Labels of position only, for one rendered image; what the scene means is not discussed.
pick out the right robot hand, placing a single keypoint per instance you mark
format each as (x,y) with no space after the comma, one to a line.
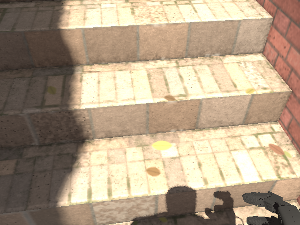
(287,214)

